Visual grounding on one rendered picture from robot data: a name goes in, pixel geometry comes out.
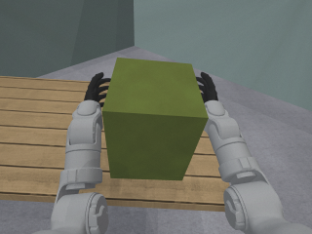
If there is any carton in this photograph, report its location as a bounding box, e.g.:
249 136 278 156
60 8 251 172
101 58 209 181

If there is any right robot upper arm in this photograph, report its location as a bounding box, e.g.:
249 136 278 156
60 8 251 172
223 180 312 234

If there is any table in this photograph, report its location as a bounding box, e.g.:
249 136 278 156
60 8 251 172
0 76 230 213

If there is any left robot hand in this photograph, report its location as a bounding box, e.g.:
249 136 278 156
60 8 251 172
84 72 111 107

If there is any left robot upper arm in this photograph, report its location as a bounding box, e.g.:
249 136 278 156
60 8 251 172
32 192 109 234

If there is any robot right forearm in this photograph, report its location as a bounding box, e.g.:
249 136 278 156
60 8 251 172
204 100 285 217

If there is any right robot hand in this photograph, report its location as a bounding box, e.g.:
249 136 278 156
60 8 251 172
196 72 218 103

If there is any robot left forearm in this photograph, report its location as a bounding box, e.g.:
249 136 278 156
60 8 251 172
50 99 103 230

